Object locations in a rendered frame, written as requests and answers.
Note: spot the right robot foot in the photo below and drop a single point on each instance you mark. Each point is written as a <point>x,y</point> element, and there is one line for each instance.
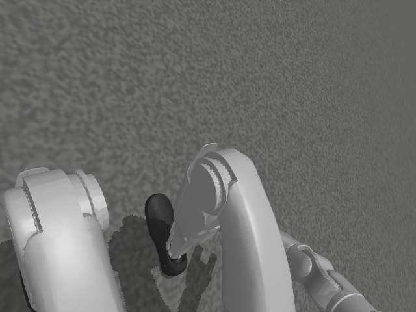
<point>159,217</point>

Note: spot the right robot hand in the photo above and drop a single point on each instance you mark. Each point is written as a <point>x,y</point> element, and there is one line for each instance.
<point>288,241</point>

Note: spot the left robot foot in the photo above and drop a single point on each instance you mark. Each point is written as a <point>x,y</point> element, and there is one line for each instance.
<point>25,293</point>

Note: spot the right robot arm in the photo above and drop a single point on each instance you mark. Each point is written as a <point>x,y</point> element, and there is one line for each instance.
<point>329,290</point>

